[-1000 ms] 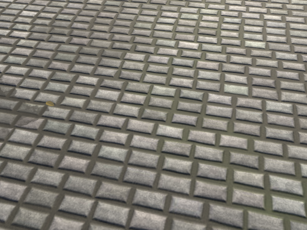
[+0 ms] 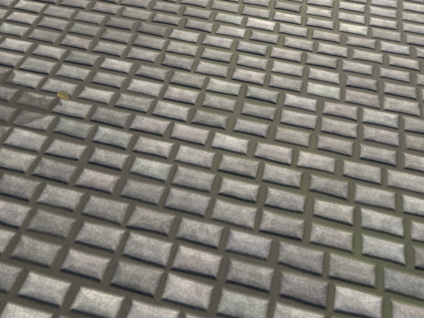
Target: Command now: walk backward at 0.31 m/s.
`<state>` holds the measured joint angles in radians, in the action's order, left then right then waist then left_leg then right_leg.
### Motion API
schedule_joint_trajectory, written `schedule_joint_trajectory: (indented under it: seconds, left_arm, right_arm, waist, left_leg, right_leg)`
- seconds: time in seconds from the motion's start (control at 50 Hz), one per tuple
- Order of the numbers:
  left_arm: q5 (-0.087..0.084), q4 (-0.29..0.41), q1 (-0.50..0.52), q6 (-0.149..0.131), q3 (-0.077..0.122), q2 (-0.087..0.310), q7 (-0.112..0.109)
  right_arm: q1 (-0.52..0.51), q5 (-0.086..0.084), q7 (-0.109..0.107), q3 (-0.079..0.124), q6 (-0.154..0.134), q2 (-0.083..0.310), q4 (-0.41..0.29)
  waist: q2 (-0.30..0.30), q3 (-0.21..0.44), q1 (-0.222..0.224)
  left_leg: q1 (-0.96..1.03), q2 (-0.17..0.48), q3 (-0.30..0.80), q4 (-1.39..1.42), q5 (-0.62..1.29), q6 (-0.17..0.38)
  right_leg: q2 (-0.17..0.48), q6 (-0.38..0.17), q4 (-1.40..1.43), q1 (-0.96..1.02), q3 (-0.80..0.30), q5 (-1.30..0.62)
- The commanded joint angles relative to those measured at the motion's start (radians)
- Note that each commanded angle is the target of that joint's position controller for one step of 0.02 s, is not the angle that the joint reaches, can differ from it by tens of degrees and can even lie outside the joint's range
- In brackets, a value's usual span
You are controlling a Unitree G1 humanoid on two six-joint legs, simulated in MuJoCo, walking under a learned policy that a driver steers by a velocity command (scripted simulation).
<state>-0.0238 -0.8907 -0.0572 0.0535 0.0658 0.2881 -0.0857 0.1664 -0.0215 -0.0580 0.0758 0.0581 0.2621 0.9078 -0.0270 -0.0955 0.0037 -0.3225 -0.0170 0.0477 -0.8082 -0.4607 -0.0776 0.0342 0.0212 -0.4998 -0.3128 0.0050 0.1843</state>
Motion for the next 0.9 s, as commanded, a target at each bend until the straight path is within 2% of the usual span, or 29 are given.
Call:
schedule_joint_trajectory:
  seconds: [0.02,0.04,0.06,0.08,0.1,0.12,0.14,0.16,0.18,0.2,0.26,0.3,0.36,0.38,0.42,0.46,0.5,0.52,0.54,0.56,0.58,0.6,0.62,0.64,0.68,0.72,0.82,0.86,0.9]
  left_arm:
    - [-0.027,0.018,-0.016,0.02,0.035,0.147,-0.013]
    - [-0.016,0.002,-0.101,0.023,0.033,0.119,-0.007]
    - [0.033,0.014,-0.085,0.021,0.012,0.038,-0.005]
    - [0.038,-0.012,-0.056,0.014,0.034,0.087,-0.002]
    - [0.005,0.005,-0.061,0.019,0.044,0.121,-0.001]
    - [-0.014,-0.016,-0.067,0.019,0.059,0.155,0.001]
    - [-0.004,-0.059,-0.147,0.014,0.06,0.145,0.008]
    - [0.009,-0.08,-0.181,-0.003,0.06,0.14,0.021]
    - [0.012,-0.061,-0.137,-0.025,0.06,0.141,0.036]
    - [0.011,-0.039,-0.076,-0.043,0.057,0.133,0.046]
    - [0.009,-0.012,0.01,-0.085,0.044,0.075,0.063]
    - [0.0,-0.001,0.008,-0.101,0.037,0.054,0.065]
    - [-0.006,-0.005,-0.058,-0.111,0.023,0.036,0.066]
    - [0.078,-0.021,-0.094,-0.067,0.014,0.028,0.109]
    - [0.056,-0.004,-0.113,-0.041,0.007,0.014,0.127]
    - [0.039,0.007,-0.14,-0.04,0.0,0.029,0.125]
    - [0.035,-0.011,-0.253,-0.047,-0.005,0.035,0.117]
    - [0.036,-0.043,-0.349,-0.053,-0.006,0.033,0.113]
    - [0.032,-0.088,-0.457,-0.067,0.0,0.043,0.111]
    - [0.046,-0.081,-0.466,-0.08,0.001,0.078,0.114]
    - [0.039,-0.024,-0.372,-0.085,0.011,0.159,0.107]
    - [0.051,0.01,-0.277,-0.083,0.036,0.192,0.094]
    - [0.046,0.036,-0.226,-0.093,0.037,0.168,0.092]
    - [0.037,0.039,-0.229,-0.104,0.037,0.15,0.095]
    - [0.029,0.025,-0.293,-0.126,0.028,0.102,0.097]
    - [0.026,0.008,-0.353,-0.133,0.031,0.09,0.099]
    - [0.031,0.007,-0.445,-0.138,0.039,0.087,0.094]
    - [0.035,-0.003,-0.487,-0.142,0.034,0.073,0.091]
    - [0.035,-0.013,-0.51,-0.144,0.034,0.082,0.084]
  right_arm:
    - [0.138,-0.01,0.035,0.011,-0.023,0.071,0.01]
    - [0.088,0.004,0.045,0.022,-0.023,0.138,-0.009]
    - [0.079,0.037,0.035,0.04,-0.014,0.247,-0.037]
    - [0.133,0.093,0.041,0.017,-0.025,0.196,-0.058]
    - [0.078,0.111,0.049,0.026,-0.043,0.24,-0.078]
    - [-0.024,0.07,0.047,0.022,-0.056,0.212,-0.08]
    - [-0.053,0.031,0.041,0.001,-0.07,0.124,-0.06]
    - [-0.016,0.007,0.036,-0.008,-0.08,0.102,-0.041]
    - [0.008,-0.001,0.027,-0.014,-0.087,0.097,-0.023]
    - [0.036,0.002,0.019,-0.02,-0.097,0.086,-0.013]
    - [0.175,0.012,0.006,-0.015,-0.125,0.093,0.027]
    - [0.185,0.01,0.003,-0.008,-0.135,0.118,0.015]
    - [0.106,0.001,0.002,0.006,-0.14,0.156,-0.038]
    - [0.116,0.042,0.029,0.01,-0.112,0.159,-0.018]
    - [0.071,0.042,0.043,0.013,-0.097,0.148,-0.045]
    - [0.033,0.038,0.045,0.018,-0.096,0.154,-0.064]
    - [-0.042,0.035,0.042,0.022,-0.097,0.167,-0.097]
    - [-0.085,0.036,0.039,0.02,-0.092,0.154,-0.112]
    - [-0.132,0.056,0.037,0.007,-0.086,0.101,-0.131]
    - [-0.181,0.074,0.043,-0.024,-0.083,-0.002,-0.162]
    - [-0.243,0.076,0.06,-0.04,-0.092,-0.029,-0.246]
    - [-0.267,0.078,0.075,-0.035,-0.11,0.016,-0.274]
    - [-0.257,0.075,0.085,-0.016,-0.119,0.094,-0.254]
    - [-0.219,0.08,0.087,-0.005,-0.119,0.118,-0.224]
    - [-0.196,0.079,0.093,-0.006,-0.103,0.101,-0.213]
    - [-0.225,0.068,0.092,-0.014,-0.088,0.075,-0.229]
    - [-0.34,0.06,0.096,-0.026,-0.091,0.061,-0.272]
    - [-0.396,0.06,0.105,-0.03,-0.1,0.057,-0.295]
    - [-0.441,0.058,0.112,-0.03,-0.109,0.064,-0.324]
  waist:
    - [-0.104,0.174,-0.026]
    - [0.073,0.137,0.028]
    - [0.369,0.113,0.031]
    - [0.231,0.218,-0.058]
    - [0.197,0.256,-0.026]
    - [0.164,0.193,0.035]
    - [0.187,0.175,0.064]
    - [0.226,0.149,0.053]
    - [0.24,0.102,0.044]
    - [0.219,0.076,0.025]
    - [0.18,0.063,-0.042]
    - [0.189,0.048,-0.045]
    - [0.197,0.044,-0.009]
    - [0.166,0.081,0.0]
    - [0.194,0.057,0.011]
    - [0.179,0.055,0.022]
    - [0.108,0.073,0.07]
    - [0.037,0.08,0.111]
    - [-0.075,0.084,0.153]
    - [-0.205,0.048,0.15]
    - [-0.162,0.008,0.096]
    - [-0.118,-0.019,0.06]
    - [-0.025,-0.009,0.039]
    - [0.024,0.036,0.033]
    - [-0.008,0.074,0.043]
    - [-0.031,0.063,0.059]
    - [-0.08,0.034,0.117]
    - [-0.104,0.012,0.149]
    - [-0.122,-0.012,0.165]
  left_leg:
    - [0.091,-0.015,-0.058,0.41,0.305,0.029]
    - [0.157,0.072,0.07,0.462,0.665,0.077]
    - [0.184,0.357,0.339,0.428,1.249,0.237]
    - [0.091,0.439,0.342,0.394,1.303,0.389]
    - [0.032,0.396,0.353,0.489,0.773,0.378]
    - [0.046,0.281,0.309,0.557,0.184,0.283]
    - [0.087,0.231,0.296,0.587,-0.149,0.207]
    - [0.132,0.228,0.31,0.641,-0.27,0.203]
    - [0.162,0.242,0.331,0.679,-0.279,0.212]
    - [0.194,0.243,0.322,0.695,-0.241,0.207]
    - [0.297,0.237,0.301,0.697,-0.14,0.207]
    - [0.278,0.246,0.312,0.712,-0.137,0.22]
    - [0.147,0.257,0.287,0.738,-0.123,0.232]
    - [0.104,0.218,0.222,0.731,-0.138,0.228]
    - [0.002,0.232,0.156,0.728,-0.139,0.225]
    - [-0.054,0.264,0.136,0.721,-0.127,0.225]
    - [-0.113,0.272,0.09,0.667,-0.135,0.212]
    - [-0.171,0.232,0.027,0.549,-0.16,0.191]
    - [-0.267,0.148,-0.083,0.281,-0.155,0.156]
    - [-0.483,0.046,-0.165,-0.091,-0.101,0.116]
    - [-0.687,0.0,-0.065,-0.182,0.032,0.08]
    - [-0.735,0.065,0.001,-0.223,0.171,0.062]
    - [-0.685,0.089,0.012,-0.215,0.275,0.039]
    - [-0.595,0.09,0.004,-0.175,0.31,0.018]
    - [-0.472,0.076,-0.022,-0.132,0.359,0.001]
    - [-0.459,0.064,-0.027,-0.091,0.39,0.0]
    - [-0.468,0.045,-0.042,0.069,0.418,0.001]
    - [-0.446,0.042,-0.066,0.144,0.424,0.021]
    - [-0.425,0.04,-0.084,0.203,0.404,0.051]
  right_leg:
    - [0.158,-0.165,-0.014,0.198,-0.137,-0.578]
    - [0.066,-0.097,-0.111,0.06,-0.066,-0.251]
    - [-0.124,-0.012,-0.343,-0.194,0.025,0.472]
    - [-0.202,0.005,-0.705,-0.122,-0.209,0.636]
    - [-0.208,-0.017,-0.824,-0.119,-0.275,0.531]
    - [-0.168,-0.036,-0.812,-0.169,-0.269,0.363]
    - [-0.141,-0.025,-0.78,-0.211,-0.224,0.244]
    - [-0.125,0.001,-0.795,-0.245,-0.146,0.196]
    - [-0.093,0.015,-0.774,-0.288,-0.086,0.15]
    - [-0.056,0.02,-0.719,-0.305,-0.045,0.108]
    - [-0.017,0.014,-0.53,-0.308,-0.016,0.057]
    - [-0.012,0.008,-0.397,-0.268,-0.008,0.065]
    - [-0.008,-0.005,-0.26,-0.138,0.015,0.078]
    - [-0.068,-0.01,-0.261,-0.069,0.068,0.165]
    - [-0.051,-0.037,-0.207,-0.001,0.077,0.181]
    - [-0.03,-0.068,-0.156,0.058,0.091,0.18]
    - [-0.023,-0.108,-0.043,0.177,0.133,0.132]
    - [-0.04,-0.124,0.038,0.275,0.142,0.123]
    - [-0.025,-0.146,0.112,0.369,0.057,0.23]
    - [0.174,-0.194,0.157,0.381,-0.281,0.451]
    - [0.315,-0.296,0.356,0.329,-0.704,0.701]
    - [0.37,-0.355,0.461,0.275,-0.838,0.776]
    - [0.312,-0.327,0.416,0.261,-0.714,0.615]
    - [0.237,-0.292,0.381,0.255,-0.583,0.464]
    - [0.156,-0.256,0.377,0.224,-0.457,0.3]
    - [0.127,-0.255,0.375,0.24,-0.429,0.227]
    - [0.111,-0.261,0.366,0.328,-0.417,0.143]
    - [0.119,-0.257,0.367,0.36,-0.407,0.094]
    - [0.143,-0.255,0.365,0.398,-0.407,-0.014]
